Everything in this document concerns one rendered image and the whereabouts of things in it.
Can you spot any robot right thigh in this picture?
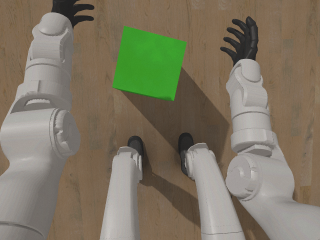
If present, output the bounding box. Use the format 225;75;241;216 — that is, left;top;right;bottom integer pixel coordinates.
186;148;246;240

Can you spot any robot right forearm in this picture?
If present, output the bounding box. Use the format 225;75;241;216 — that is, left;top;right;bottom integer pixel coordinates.
226;59;289;167

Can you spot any robot thigh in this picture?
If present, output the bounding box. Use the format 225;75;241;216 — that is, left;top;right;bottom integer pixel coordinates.
99;152;143;240
186;148;246;240

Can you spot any right robot upper arm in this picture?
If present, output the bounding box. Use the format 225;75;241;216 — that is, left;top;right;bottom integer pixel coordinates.
225;153;320;240

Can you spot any left robot upper arm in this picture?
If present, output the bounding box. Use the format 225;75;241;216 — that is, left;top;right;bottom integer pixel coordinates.
0;108;81;240

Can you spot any robot left forearm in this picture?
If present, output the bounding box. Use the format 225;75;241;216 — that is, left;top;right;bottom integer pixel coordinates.
0;12;74;158

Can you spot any carton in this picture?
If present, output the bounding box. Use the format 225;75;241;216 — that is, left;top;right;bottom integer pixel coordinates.
112;26;187;101

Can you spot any robot right hand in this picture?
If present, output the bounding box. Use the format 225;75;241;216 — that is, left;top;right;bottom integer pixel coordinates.
220;16;259;67

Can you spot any robot left hand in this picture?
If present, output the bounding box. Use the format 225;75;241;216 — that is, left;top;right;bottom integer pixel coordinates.
51;0;95;29

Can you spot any robot left thigh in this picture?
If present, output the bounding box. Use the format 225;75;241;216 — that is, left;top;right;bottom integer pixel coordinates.
99;152;143;240

